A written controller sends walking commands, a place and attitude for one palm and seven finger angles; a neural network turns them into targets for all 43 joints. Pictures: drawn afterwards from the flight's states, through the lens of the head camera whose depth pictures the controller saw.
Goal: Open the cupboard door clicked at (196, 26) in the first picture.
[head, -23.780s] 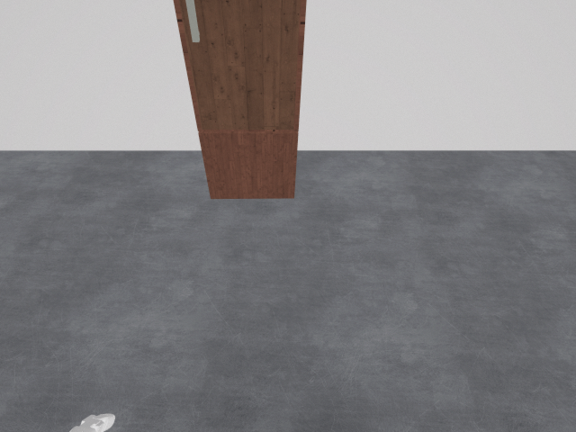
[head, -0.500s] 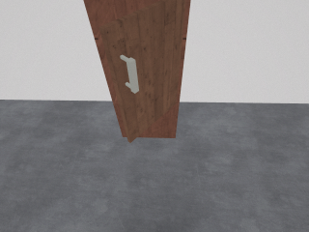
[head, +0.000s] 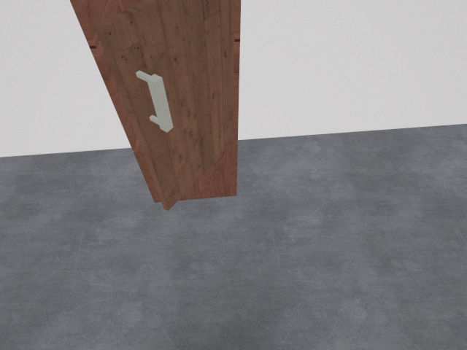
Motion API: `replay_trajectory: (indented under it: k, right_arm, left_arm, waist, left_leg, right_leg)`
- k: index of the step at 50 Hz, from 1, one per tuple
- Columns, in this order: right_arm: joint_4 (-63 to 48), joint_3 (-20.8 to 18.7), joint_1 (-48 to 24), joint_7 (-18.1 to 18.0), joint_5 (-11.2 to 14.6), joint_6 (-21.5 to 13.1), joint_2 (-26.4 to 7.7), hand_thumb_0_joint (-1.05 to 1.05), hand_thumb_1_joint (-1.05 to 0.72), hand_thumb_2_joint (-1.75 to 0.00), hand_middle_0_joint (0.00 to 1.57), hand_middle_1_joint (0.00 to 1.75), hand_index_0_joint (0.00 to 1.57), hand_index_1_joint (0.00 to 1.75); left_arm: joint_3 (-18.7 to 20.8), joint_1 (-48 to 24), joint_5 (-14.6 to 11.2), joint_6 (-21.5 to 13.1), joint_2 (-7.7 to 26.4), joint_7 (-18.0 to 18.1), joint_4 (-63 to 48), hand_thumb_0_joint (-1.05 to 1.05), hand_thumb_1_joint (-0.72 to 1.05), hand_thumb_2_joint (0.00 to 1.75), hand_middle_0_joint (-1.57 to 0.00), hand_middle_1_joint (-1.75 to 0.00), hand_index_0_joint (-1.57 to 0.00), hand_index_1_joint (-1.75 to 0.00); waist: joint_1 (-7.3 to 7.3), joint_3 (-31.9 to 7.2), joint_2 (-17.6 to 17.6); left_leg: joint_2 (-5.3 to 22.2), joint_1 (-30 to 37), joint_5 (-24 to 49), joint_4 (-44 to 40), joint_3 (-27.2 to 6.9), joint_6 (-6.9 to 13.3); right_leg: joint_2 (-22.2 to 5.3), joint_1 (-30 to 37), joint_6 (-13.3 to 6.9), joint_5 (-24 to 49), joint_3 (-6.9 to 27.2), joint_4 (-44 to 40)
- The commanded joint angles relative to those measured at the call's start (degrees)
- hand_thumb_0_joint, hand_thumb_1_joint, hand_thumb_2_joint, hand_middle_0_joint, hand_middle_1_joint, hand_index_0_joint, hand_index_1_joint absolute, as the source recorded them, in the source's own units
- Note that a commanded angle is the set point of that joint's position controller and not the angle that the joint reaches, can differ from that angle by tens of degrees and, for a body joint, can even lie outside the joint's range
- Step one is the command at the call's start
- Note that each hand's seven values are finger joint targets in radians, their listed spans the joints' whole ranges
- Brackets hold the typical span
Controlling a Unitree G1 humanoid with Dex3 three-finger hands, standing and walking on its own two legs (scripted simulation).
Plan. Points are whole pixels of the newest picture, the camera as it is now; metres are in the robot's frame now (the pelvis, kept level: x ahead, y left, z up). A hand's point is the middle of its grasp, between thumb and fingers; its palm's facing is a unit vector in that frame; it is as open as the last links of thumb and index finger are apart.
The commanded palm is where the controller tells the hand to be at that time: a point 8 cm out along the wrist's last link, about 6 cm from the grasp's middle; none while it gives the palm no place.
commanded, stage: walk to a spot facing it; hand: left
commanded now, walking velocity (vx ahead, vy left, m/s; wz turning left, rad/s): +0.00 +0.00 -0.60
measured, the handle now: (154, 102) +0.57 +0.20 +0.09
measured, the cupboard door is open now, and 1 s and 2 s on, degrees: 49 49 49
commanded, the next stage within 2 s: none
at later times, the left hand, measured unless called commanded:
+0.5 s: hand out of the picture +0.09 +0.16 -0.16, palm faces -0.20 -0.94 -0.26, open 7.4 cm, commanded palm none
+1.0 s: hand (203, 318) +0.20 +0.08 -0.16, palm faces -0.54 -0.79 -0.29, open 7.4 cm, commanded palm none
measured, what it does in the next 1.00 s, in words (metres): steps on the spot, turning right: left foot, then right foot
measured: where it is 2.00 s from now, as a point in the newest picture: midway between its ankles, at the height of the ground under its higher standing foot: outside the picture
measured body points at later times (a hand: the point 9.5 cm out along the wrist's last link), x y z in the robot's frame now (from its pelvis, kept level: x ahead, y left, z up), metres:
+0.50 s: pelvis +0.01 -0.03 +0.01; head +0.07 -0.04 +0.45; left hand +0.11 +0.21 -0.14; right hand +0.09 -0.30 -0.13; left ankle +0.03 +0.13 -0.70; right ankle +0.00 -0.12 -0.73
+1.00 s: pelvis +0.01 -0.06 +0.00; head +0.06 -0.11 +0.44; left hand +0.23 +0.12 -0.14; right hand -0.08 -0.33 -0.15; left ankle +0.07 +0.08 -0.67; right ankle -0.03 -0.16 -0.73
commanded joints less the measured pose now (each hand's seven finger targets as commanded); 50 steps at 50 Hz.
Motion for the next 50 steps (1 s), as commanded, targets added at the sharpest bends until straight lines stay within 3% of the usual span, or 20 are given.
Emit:
replay_trajectory:
  k: [1, 4, 6, 7, 8, 10, 15, 21, 25, 26, 28, 29, 30, 34, 37, 40, 42, 44, 46, 50]
  right_arm:
    - [-4.13, -2.98, 1.99, -1.04, -0.31, -1.53, -11.26, 0.00, -0.90, -0.90, 0.20, 0.30, 0.20, 0.30]
    - [-5.39, -3.52, -0.66, -0.82, -0.80, -1.71, -12.01, 0.00, -0.90, -0.90, 0.20, 0.30, 0.20, 0.30]
    - [-6.00, -3.78, -1.70, -0.52, 0.01, -1.23, -11.69, 0.00, -0.90, -0.90, 0.20, 0.30, 0.20, 0.30]
    - [-8.03, -3.57, -1.31, -0.17, 1.06, -0.91, -7.70, 0.00, -0.90, -0.90, 0.20, 0.30, 0.20, 0.30]
    - [-9.48, -3.31, -4.03, 0.15, 1.33, -0.32, -6.84, 0.00, -0.90, -0.90, 0.20, 0.30, 0.20, 0.30]
    - [-9.52, -3.28, -4.61, 0.68, 1.32, 0.04, -5.93, 0.00, -0.90, -0.90, 0.20, 0.30, 0.20, 0.30]
    - [-9.28, -2.94, -4.95, 0.69, 1.32, 0.20, -4.54, 0.00, -0.90, -0.90, 0.20, 0.30, 0.20, 0.30]
    - [-11.39, -3.12, -7.52, 0.48, 1.90, -0.60, -4.52, 0.00, -0.90, -0.90, 0.20, 0.30, 0.20, 0.30]
    - [-10.60, -3.11, -2.85, -0.28, 2.16, -1.39, -5.68, 0.00, -0.90, -0.90, 0.20, 0.30, 0.20, 0.30]
    - [-9.65, -3.48, -0.60, -0.55, 1.95, -1.82, -7.38, 0.00, -0.90, -0.90, 0.20, 0.30, 0.20, 0.30]
    - [-10.74, -4.67, 1.63, -1.12, 0.32, -2.20, -15.80, 0.00, -0.90, -0.90, 0.20, 0.30, 0.20, 0.30]
    - [-11.47, -4.14, 0.55, -1.18, -0.22, -1.99, -14.60, 0.00, -0.90, -0.90, 0.20, 0.30, 0.20, 0.30]
    - [-13.71, -3.81, -3.18, -1.33, -0.51, -2.04, -14.31, 0.00, -0.90, -0.90, 0.20, 0.30, 0.20, 0.30]
    - [-12.87, -3.15, -2.58, -0.83, -0.74, -2.39, -10.87, 0.00, -0.90, -0.90, 0.20, 0.30, 0.20, 0.30]
    - [-12.36, -3.86, -0.12, -0.41, -0.70, -2.02, -13.16, 0.00, -0.90, -0.90, 0.20, 0.30, 0.20, 0.30]
    - [-12.85, -4.30, -1.29, 0.21, 0.21, -1.44, -13.66, 0.00, -0.90, -0.90, 0.20, 0.30, 0.20, 0.30]
    - [-16.71, -2.83, -4.86, 0.77, 1.46, -1.05, -7.05, 0.00, -0.90, -0.90, 0.20, 0.30, 0.20, 0.30]
    - [-15.85, -2.86, -5.31, 0.88, 1.75, -0.73, -8.20, 0.00, -0.90, -0.90, 0.20, 0.30, 0.20, 0.30]
    - [-13.46, -3.03, -3.32, 0.93, 1.34, -0.69, -8.52, 0.00, -0.90, -0.90, 0.20, 0.30, 0.20, 0.30]
    - [-12.28, -2.28, -2.46, 1.17, 1.58, -0.74, -5.19, 0.00, -0.90, -0.90, 0.20, 0.30, 0.20, 0.30]
  left_arm:
    - [2.36, -1.36, -0.25, -0.60, 5.83, -0.03, -7.04, 0.00, 0.90, 0.90, -0.20, -0.30, -0.20, -0.30]
    - [2.19, 0.91, -0.36, -1.40, 3.98, -0.69, -7.41, 0.00, 0.90, 0.90, -0.20, -0.30, -0.20, -0.30]
    - [3.03, 7.73, -0.06, -2.31, 6.16, -0.63, -5.77, 0.00, 0.90, 0.90, -0.20, -0.30, -0.20, -0.30]
    - [4.48, 11.48, 0.61, -3.21, 13.05, 0.45, -4.89, 0.00, 0.90, 0.90, -0.20, -0.30, -0.20, -0.30]
    - [4.66, 13.07, -0.37, -3.10, 14.88, 1.35, -4.25, 0.00, 0.90, 0.90, -0.20, -0.30, -0.20, -0.30]
    - [4.05, 7.41, -0.26, -2.72, 12.06, 2.07, -6.56, 0.00, 0.90, 0.90, -0.20, -0.30, -0.20, -0.30]
    - [3.64, 5.00, 0.03, -3.24, 10.00, 2.46, -8.22, 0.00, 0.90, 0.90, -0.20, -0.30, -0.20, -0.30]
    - [4.13, 6.14, 0.52, -2.68, 10.98, 1.87, -8.63, 0.00, 0.90, 0.90, -0.20, -0.30, -0.20, -0.30]
    - [4.09, 2.87, -0.08, -2.27, 10.27, 1.77, -9.85, 0.00, 0.90, 0.90, -0.20, -0.30, -0.20, -0.30]
    - [3.64, 2.23, -0.35, -2.17, 8.42, 1.76, -10.42, 0.00, 0.90, 0.90, -0.20, -0.30, -0.20, -0.30]
    - [2.68, 0.84, -0.85, -2.30, 5.72, 0.51, -12.73, 0.00, 0.90, 0.90, -0.20, -0.30, -0.20, -0.30]
    - [3.03, -0.53, -0.28, -2.17, 7.50, 0.15, -13.10, 0.00, 0.90, 0.90, -0.20, -0.30, -0.20, -0.30]
    - [3.29, 2.34, -0.03, -2.57, 6.07, -0.46, -14.40, 0.00, 0.90, 0.90, -0.20, -0.30, -0.20, -0.30]
    - [2.86, 0.18, -0.15, -1.51, 5.13, -1.56, -13.34, 0.00, 0.90, 0.90, -0.20, -0.30, -0.20, -0.30]
    - [2.15, -1.14, -0.34, -1.87, 4.73, -2.16, -13.92, 0.00, 0.90, 0.90, -0.20, -0.30, -0.20, -0.30]
    - [2.92, 5.94, -0.37, -2.57, 7.23, -2.11, -11.50, 0.00, 0.90, 0.90, -0.20, -0.30, -0.20, -0.30]
    - [4.88, 12.43, 0.04, -3.13, 19.00, 0.01, -9.82, 0.00, 0.90, 0.90, -0.20, -0.30, -0.20, -0.30]
    - [4.36, 7.72, -0.12, -2.52, 16.39, 0.90, -11.07, 0.00, 0.90, 0.90, -0.20, -0.30, -0.20, -0.30]
    - [3.61, 1.18, 0.34, -2.35, 12.91, 1.64, -12.47, 0.00, 0.90, 0.90, -0.20, -0.30, -0.20, -0.30]
    - [3.35, 1.85, 0.24, -2.70, 12.83, 1.47, -11.82, 0.00, 0.90, 0.90, -0.20, -0.30, -0.20, -0.30]
  waist:
    - [0.36, -2.84, 11.02]
    - [1.85, -3.97, 10.88]
    - [4.85, -6.04, 3.02]
    - [5.50, -7.40, -16.21]
    - [6.36, -5.54, -17.71]
    - [3.41, -2.44, -8.38]
    - [1.07, -7.79, -4.28]
    - [2.29, -7.79, -7.37]
    - [-0.83, -9.66, -6.08]
    - [-1.88, -10.44, -1.19]
    - [-2.65, -8.72, 18.26]
    - [-2.24, -6.25, 10.93]
    - [0.74, -4.86, 6.93]
    - [0.99, -5.78, 15.07]
    - [-0.47, -8.42, 15.44]
    - [3.32, -10.00, 7.69]
    - [6.97, -10.41, -20.28]
    - [4.80, -6.52, -13.92]
    - [1.46, -8.92, -11.95]
    - [0.92, -9.02, -6.07]
  left_leg:
    - [20.71, 1.82, 22.54, -11.74, -14.23, 12.79]
    - [17.26, 1.95, 30.40, -4.21, -6.12, 8.54]
    - [11.04, -1.96, 23.64, 9.73, -1.04, 3.37]
    - [2.15, -15.78, -0.84, 24.80, 2.50, -0.72]
    - [-1.94, -20.63, -19.38, 35.70, -3.85, -1.37]
    - [0.70, -23.58, -13.62, 40.13, -9.46, -0.84]
    - [-0.40, -18.58, -7.27, 32.08, -8.62, -2.04]
    - [-2.82, -15.06, -6.62, 18.99, -8.30, -1.59]
    - [-2.98, -3.03, 1.87, 1.59, -9.50, -0.86]
    - [0.75, 6.55, 6.30, -5.73, -11.62, -0.12]
    - [25.05, 9.76, 17.71, -13.39, -33.50, 10.82]
    - [25.35, 3.35, 21.70, -12.08, -31.02, 13.85]
    - [23.79, -2.96, 20.56, -11.15, -25.49, 13.98]
    - [12.98, 1.60, 37.14, -4.91, -9.51, 7.92]
    - [13.00, 2.43, 34.52, -1.85, -6.70, 6.40]
    - [10.41, -5.93, 22.10, 9.44, -3.52, 2.28]
    - [-1.21, -25.62, -21.44, 35.54, -2.81, -2.61]
    - [2.21, -27.43, -15.78, 40.75, -9.66, -1.55]
    - [2.32, -22.22, -11.03, 37.54, -8.69, -2.03]
    - [-0.80, -15.01, -6.99, 21.17, -5.68, -2.48]
  right_leg:
    - [-3.27, -8.78, 1.69, -14.27, 1.19, 23.85]
    - [-4.87, -2.04, 1.39, -11.97, -2.02, 11.08]
    - [-3.91, 8.38, 0.91, 6.72, -2.00, -5.81]
    - [-17.35, 16.61, -3.82, 26.35, 20.81, -15.66]
    - [-23.42, 14.85, -9.19, 39.78, 29.83, -16.44]
    - [-19.64, 9.61, -11.73, 23.11, 25.55, -16.16]
    - [-14.41, 10.25, -9.74, 29.25, 21.00, -13.11]
    - [-12.70, 10.96, -9.13, 27.10, 24.72, -12.56]
    - [-9.89, 5.34, -5.17, 26.28, 24.82, -8.42]
    - [-5.92, -2.06, -2.36, 18.32, 21.17, -5.00]
    - [1.93, -16.50, 4.07, -21.07, 3.50, 18.15]
    - [-0.69, -15.24, 4.57, -19.63, 4.39, 27.01]
    - [-2.33, -13.38, 5.37, -17.77, 1.66, 30.00]
    - [-3.13, -13.53, 5.59, -12.74, -1.74, 26.78]
    - [-2.23, -5.31, 4.56, -11.04, -6.09, 12.45]
    - [-1.89, 11.62, 2.59, 5.09, -6.37, -6.28]
    - [-25.42, 19.16, -9.39, 33.96, 28.93, -15.31]
    - [-22.51, 11.97, -12.30, 13.93, 26.07, -16.27]
    - [-17.19, 9.51, -9.79, 20.26, 19.63, -12.52]
    - [-14.66, 7.13, -8.92, 25.69, 18.00, -10.72]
